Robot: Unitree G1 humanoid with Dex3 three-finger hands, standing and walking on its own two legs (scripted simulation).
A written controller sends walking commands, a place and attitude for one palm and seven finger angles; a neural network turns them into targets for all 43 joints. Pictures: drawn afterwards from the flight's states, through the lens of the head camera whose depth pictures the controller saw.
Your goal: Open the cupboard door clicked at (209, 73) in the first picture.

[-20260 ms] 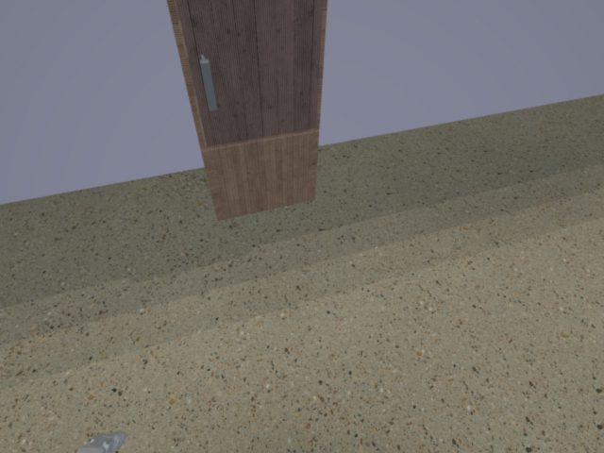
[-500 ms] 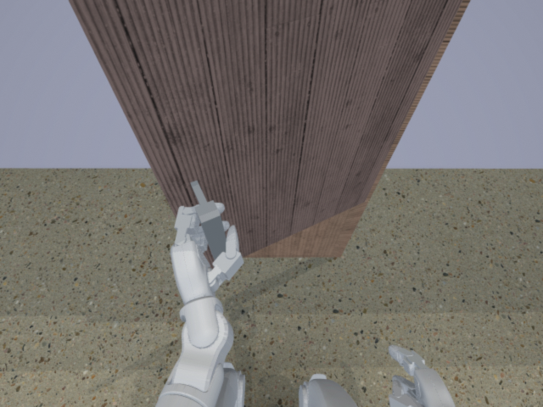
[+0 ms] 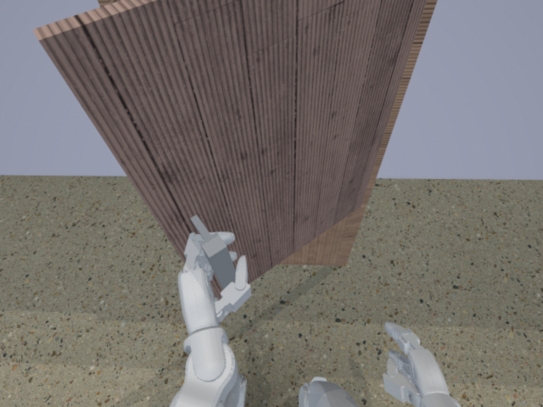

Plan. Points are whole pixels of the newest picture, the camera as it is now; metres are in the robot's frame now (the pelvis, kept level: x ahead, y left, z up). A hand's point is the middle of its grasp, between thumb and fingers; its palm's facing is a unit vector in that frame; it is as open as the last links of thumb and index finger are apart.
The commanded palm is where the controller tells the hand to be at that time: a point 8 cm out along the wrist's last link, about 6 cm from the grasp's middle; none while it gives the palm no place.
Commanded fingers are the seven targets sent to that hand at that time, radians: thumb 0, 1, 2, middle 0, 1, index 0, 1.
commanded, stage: open thumb and fingers to let go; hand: left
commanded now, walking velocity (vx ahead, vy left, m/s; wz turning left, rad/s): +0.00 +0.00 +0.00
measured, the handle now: (215, 257) +0.33 +0.09 +0.02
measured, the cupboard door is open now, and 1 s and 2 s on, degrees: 38 38 38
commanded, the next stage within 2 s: slide the hand sideways off the handle in 0.70 s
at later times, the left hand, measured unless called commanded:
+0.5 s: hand (235, 284) +0.29 +0.06 +0.02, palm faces +0.36 -0.93 -0.05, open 13.7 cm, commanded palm +0.25 +0.11 +0.02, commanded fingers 0.00 -0.50 0.30 -0.22 -0.70 -0.22 -0.70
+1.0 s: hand (224, 312) +0.25 +0.07 +0.02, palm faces -0.15 -0.99 -0.04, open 16.3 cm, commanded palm +0.24 +0.12 +0.02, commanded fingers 0.00 -0.50 0.30 -0.15 -0.30 -0.15 -0.30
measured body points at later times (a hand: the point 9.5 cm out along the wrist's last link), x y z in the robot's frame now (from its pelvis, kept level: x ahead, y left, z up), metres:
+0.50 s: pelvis -0.01 -0.01 -0.01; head +0.07 -0.06 +0.43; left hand +0.27 +0.11 +0.02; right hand +0.14 -0.24 -0.14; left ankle +0.03 +0.16 -0.63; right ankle -0.01 -0.02 -0.63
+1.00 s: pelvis -0.02 +0.03 -0.01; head +0.06 +0.00 +0.43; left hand +0.25 +0.13 +0.02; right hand +0.15 -0.20 -0.12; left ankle +0.04 +0.16 -0.63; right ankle -0.01 -0.02 -0.63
